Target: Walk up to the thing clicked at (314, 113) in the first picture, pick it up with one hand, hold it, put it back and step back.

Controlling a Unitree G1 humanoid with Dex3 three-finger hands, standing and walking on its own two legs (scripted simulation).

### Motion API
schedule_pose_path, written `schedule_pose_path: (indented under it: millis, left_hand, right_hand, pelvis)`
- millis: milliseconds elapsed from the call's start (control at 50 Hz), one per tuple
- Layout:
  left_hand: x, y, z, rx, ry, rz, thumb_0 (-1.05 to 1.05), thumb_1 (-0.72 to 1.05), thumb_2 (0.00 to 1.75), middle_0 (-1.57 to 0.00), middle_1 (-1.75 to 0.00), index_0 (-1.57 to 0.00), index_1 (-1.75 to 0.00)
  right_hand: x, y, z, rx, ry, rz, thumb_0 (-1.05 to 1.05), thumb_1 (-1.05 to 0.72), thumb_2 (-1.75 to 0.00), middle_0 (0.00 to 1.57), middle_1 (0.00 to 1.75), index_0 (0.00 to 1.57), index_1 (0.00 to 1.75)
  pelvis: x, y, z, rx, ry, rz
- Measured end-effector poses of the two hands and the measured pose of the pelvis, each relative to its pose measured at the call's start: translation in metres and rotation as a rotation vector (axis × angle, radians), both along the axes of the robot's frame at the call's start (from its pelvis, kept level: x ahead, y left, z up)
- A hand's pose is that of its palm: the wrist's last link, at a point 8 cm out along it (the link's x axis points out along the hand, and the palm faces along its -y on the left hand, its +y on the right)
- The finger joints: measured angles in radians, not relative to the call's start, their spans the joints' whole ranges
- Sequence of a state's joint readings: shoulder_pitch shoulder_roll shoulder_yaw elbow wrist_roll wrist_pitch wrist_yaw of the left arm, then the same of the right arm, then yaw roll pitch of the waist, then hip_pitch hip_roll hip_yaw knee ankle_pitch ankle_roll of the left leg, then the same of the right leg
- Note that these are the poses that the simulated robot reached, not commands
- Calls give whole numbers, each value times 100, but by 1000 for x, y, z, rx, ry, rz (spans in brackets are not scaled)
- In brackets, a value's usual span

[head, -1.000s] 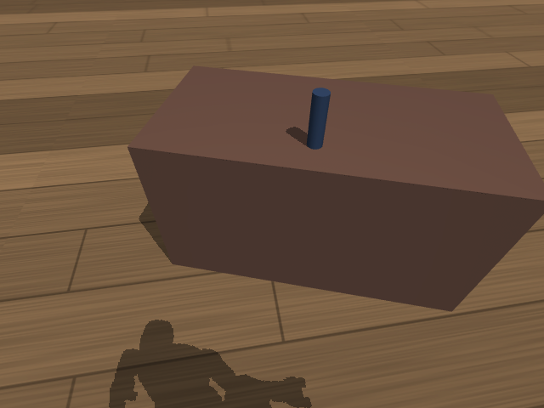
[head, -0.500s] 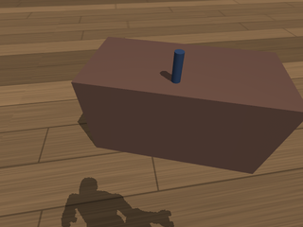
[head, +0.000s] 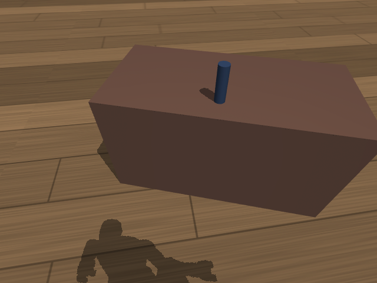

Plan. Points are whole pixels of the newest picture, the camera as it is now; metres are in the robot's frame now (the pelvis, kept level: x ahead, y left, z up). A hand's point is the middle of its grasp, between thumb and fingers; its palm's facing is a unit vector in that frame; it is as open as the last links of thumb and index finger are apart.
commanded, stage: stand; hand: left
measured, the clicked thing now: (221, 83) +0.88 -0.13 -0.05
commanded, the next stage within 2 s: walk up in 0.12 s
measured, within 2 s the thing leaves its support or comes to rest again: neither
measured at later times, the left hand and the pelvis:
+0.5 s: hand out of the picture +0.15 +0.19 -0.16, palm faces -0.12 -0.91 -0.40, open 7.4 cm; pelvis +0.07 -0.10 -0.04, yaw -7 degrees
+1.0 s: hand (163, 209) +0.37 +0.09 -0.16, palm faces -0.27 -0.91 -0.32, open 7.4 cm; pelvis +0.23 -0.16 -0.02, yaw -12 degrees
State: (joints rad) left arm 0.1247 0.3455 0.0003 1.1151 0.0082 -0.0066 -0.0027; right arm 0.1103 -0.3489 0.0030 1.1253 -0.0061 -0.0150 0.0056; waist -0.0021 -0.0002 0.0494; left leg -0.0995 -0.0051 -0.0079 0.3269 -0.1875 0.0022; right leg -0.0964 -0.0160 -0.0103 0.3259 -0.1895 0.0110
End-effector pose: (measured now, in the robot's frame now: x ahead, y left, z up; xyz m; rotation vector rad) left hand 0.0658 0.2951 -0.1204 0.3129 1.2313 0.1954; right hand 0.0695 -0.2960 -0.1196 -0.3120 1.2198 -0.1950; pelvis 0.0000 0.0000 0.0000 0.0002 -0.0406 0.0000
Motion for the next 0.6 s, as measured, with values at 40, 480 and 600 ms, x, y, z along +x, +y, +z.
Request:
schedule_pose_path:
  millis: [40, 480, 600]
  left_hand:
    - [1, 0, 0, 0, -2, 0, 1, 91, 90, -21, -30, -20, -30]
    - [82, -52, -3, 63, -24, -123, 1, 91, 90, -20, -30, -20, -30]
    - [100, -94, -1, 12, -25, -116, 1, 91, 90, -21, -30, -20, -30]
  right_hand:
    - [1, 0, 0, -1, -2, 1, 1, -91, -90, 20, 30, 20, 30]
    - [-28, -150, -13, -148, 29, -153, 1, -90, -90, 21, 30, 20, 30]
    - [27, -158, -4, -100, -27, -124, 1, -91, -90, 20, 30, 20, 30]
  pelvis:
    - [0, 0, 0, 0, 0, 0]
    - [63, -91, -36, -1, -28, -120]
    - [92, -110, -24, -15, -24, -139]
